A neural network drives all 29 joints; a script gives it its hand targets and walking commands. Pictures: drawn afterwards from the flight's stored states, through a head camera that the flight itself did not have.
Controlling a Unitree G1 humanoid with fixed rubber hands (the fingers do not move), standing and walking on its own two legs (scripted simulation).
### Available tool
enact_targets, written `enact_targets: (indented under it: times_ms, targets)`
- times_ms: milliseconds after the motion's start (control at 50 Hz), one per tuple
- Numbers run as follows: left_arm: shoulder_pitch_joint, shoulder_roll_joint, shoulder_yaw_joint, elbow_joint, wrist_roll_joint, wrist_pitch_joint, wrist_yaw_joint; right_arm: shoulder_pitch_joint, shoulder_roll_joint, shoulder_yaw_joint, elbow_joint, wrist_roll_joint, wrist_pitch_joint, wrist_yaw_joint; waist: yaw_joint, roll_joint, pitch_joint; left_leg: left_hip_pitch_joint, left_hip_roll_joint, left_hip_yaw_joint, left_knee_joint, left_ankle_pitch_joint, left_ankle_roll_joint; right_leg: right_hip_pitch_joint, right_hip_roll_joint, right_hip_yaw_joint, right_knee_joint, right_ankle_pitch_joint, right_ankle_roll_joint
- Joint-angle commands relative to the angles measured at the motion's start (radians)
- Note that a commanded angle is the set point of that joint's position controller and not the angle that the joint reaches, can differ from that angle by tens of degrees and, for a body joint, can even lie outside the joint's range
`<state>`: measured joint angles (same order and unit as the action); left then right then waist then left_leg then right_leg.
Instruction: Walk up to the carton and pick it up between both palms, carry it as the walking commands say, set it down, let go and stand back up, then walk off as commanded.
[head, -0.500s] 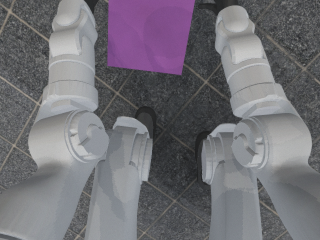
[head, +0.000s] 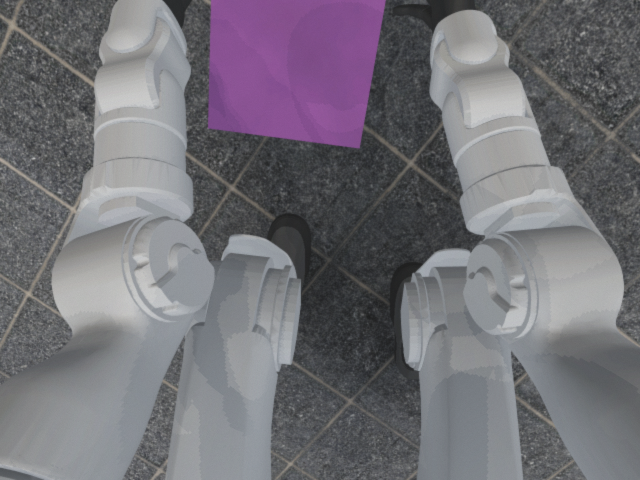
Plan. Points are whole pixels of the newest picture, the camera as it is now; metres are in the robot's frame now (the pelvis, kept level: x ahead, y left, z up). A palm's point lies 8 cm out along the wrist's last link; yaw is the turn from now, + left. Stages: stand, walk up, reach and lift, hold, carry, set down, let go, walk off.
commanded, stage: set down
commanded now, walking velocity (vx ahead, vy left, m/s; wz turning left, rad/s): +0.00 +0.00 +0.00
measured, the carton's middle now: (299, 6) +0.54 +0.10 -0.29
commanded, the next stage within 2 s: none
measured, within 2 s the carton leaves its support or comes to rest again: rests again in 0.14 s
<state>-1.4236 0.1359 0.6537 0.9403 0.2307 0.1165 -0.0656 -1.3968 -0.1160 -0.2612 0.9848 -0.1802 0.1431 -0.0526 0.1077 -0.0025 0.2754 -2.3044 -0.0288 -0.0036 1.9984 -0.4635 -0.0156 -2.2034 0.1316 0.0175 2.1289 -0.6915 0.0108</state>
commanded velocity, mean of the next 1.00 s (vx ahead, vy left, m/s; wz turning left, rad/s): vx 0.00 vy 0.00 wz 0.00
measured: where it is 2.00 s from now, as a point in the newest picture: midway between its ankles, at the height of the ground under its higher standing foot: (348, 315)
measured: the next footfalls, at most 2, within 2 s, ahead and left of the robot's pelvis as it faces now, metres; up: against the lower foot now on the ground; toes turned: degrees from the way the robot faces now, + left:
none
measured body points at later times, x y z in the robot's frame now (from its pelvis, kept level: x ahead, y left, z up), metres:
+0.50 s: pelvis -0.01 +0.00 -0.01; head +0.38 -0.01 +0.22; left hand +0.49 +0.22 -0.23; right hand +0.53 -0.05 -0.23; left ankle +0.13 +0.12 -0.37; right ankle +0.07 -0.10 -0.37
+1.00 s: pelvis -0.02 +0.00 -0.01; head +0.36 +0.00 +0.22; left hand +0.49 +0.25 -0.21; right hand +0.54 -0.07 -0.21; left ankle +0.13 +0.12 -0.37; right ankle +0.07 -0.10 -0.37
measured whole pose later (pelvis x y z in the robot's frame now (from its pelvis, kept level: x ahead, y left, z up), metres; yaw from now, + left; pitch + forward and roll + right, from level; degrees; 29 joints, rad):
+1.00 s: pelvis -0.02 +0.00 -0.01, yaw -1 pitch +36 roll +1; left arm -1.37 0.30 0.35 1.09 -0.15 0.01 0.10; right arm -1.43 -0.26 0.01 0.94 0.03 0.11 -0.14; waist 0.11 0.01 0.43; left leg -2.24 -0.01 0.00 2.03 -0.43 -0.02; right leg -2.14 0.14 0.02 2.16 -0.65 0.02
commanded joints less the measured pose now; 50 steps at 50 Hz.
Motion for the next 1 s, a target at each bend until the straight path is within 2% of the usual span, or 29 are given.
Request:
enact_targets:
  times_ms: [0, 100, 160, 220, 280, 340, 400, 480, 580, 660, 740, 760, 820, 880, 920, 980]
  targets:
    - [-0.032, -0.572, -0.187, 0.260, 0.029, 0.065, -0.139, -0.332, 0.500, 0.179, -0.003, -0.013, -0.032, 0.124, 0.048, -0.177, -0.748, 0.475, -0.040, -0.019, 0.014, 0.239, 0.017, 0.192, 0.019, 0.018, -0.194, 0.312, 0.020]
    - [-0.057, -0.523, -0.195, 0.226, -0.005, 0.033, -0.119, -0.361, 0.441, 0.201, -0.050, 0.017, -0.056, 0.106, 0.063, -0.172, -0.789, 0.492, -0.038, -0.014, 0.026, 0.285, 0.011, 0.202, 0.017, 0.020, -0.180, 0.351, 0.020]
    - [-0.122, -0.501, -0.236, 0.179, -0.063, 0.002, -0.100, -0.394, 0.428, 0.236, -0.081, 0.049, -0.076, 0.085, 0.048, -0.180, -0.847, 0.514, -0.036, -0.012, 0.049, 0.354, 0.003, 0.247, 0.007, 0.021, -0.157, 0.433, 0.024]
    - [-0.105, -0.414, -0.233, 0.206, -0.090, -0.014, -0.076, -0.378, 0.358, 0.233, -0.076, 0.066, -0.081, 0.061, 0.050, -0.169, -0.859, 0.519, -0.032, -0.006, 0.052, 0.354, -0.006, 0.275, -0.002, 0.022, -0.152, 0.438, 0.029]
    - [-0.088, -0.289, -0.223, 0.214, -0.111, -0.039, -0.037, -0.367, 0.262, 0.227, -0.076, 0.088, -0.088, 0.032, 0.066, -0.170, -0.871, 0.519, -0.027, 0.000, 0.049, 0.350, -0.009, 0.295, -0.009, 0.020, -0.148, 0.433, 0.035]
    - [-0.064, -0.139, -0.203, 0.224, -0.134, -0.069, 0.012, -0.339, 0.108, 0.200, -0.076, 0.100, -0.098, -0.009, 0.063, -0.162, -0.887, 0.524, -0.025, 0.006, 0.050, 0.353, -0.015, 0.328, -0.015, 0.023, -0.144, 0.436, 0.037]
    - [-0.064, 0.095, -0.192, 0.191, -0.177, -0.118, 0.086, -0.297, -0.113, 0.171, -0.072, 0.116, -0.115, -0.067, 0.046, -0.156, -0.926, 0.553, -0.025, 0.013, 0.054, 0.381, -0.024, 0.368, -0.027, 0.022, -0.142, 0.458, 0.044]
    - [-0.127, 0.261, -0.216, 0.156, -0.242, -0.161, 0.138, -0.305, -0.170, 0.194, -0.032, 0.163, -0.111, -0.094, 0.066, -0.140, -0.963, 0.557, -0.017, 0.010, 0.059, 0.423, -0.021, 0.374, -0.039, 0.038, -0.134, 0.476, 0.043]
    - [-0.150, 0.296, -0.266, 0.188, -0.313, -0.169, 0.142, -0.356, -0.202, 0.246, -0.026, 0.229, -0.102, -0.088, 0.066, -0.159, -0.941, 0.521, 0.005, 0.006, 0.051, 0.370, -0.012, 0.348, -0.053, 0.051, -0.143, 0.405, 0.036]
    - [-0.164, 0.337, -0.278, 0.200, -0.341, -0.170, 0.138, -0.403, -0.223, 0.281, -0.034, 0.269, -0.098, -0.077, 0.092, -0.179, -0.922, 0.482, 0.018, 0.008, 0.053, 0.331, -0.006, 0.348, -0.064, 0.062, -0.143, 0.361, 0.038]
    - [-0.182, 0.357, -0.290, 0.180, -0.353, -0.174, 0.138, -0.416, -0.224, 0.296, -0.026, 0.294, -0.095, -0.067, 0.103, -0.179, -0.937, 0.509, 0.022, 0.005, 0.052, 0.334, -0.001, 0.345, -0.063, 0.060, -0.136, 0.351, 0.041]
    - [-0.183, 0.356, -0.297, 0.155, -0.355, -0.174, 0.140, -0.419, -0.222, 0.299, -0.045, 0.300, -0.095, -0.066, 0.104, -0.166, -0.967, 0.532, 0.023, 0.006, 0.051, 0.353, -0.001, 0.354, -0.061, 0.059, -0.134, 0.369, 0.040]
    - [-0.179, 0.371, -0.298, 0.082, -0.369, -0.169, 0.152, -0.416, -0.243, 0.297, -0.118, 0.299, -0.090, -0.082, 0.099, -0.175, -1.143, 0.635, 0.014, 0.017, 0.044, 0.411, -0.004, 0.461, -0.055, 0.043, -0.140, 0.422, 0.045]
    - [-0.172, 0.380, -0.308, 0.010, -0.390, -0.163, 0.165, -0.392, -0.234, 0.300, -0.174, 0.308, -0.077, -0.097, 0.107, -0.174, -1.310, 0.715, 0.006, 0.038, 0.025, 0.453, -0.005, 0.554, -0.050, 0.029, -0.161, 0.461, 0.046]
    - [-0.176, 0.380, -0.315, -0.038, -0.404, -0.152, 0.172, -0.385, -0.240, 0.293, -0.209, 0.306, -0.061, -0.108, 0.099, -0.174, -1.409, 0.777, 0.000, 0.051, 0.012, 0.458, -0.006, 0.605, -0.046, 0.018, -0.175, 0.457, 0.046]
    - [-0.171, 0.390, -0.328, -0.097, -0.406, -0.116, 0.185, -0.384, -0.257, 0.279, -0.254, 0.313, -0.026, -0.124, 0.109, -0.150, -1.533, 0.882, -0.007, 0.065, -0.024, 0.412, -0.006, 0.669, -0.037, -0.001, -0.193, 0.390, 0.040]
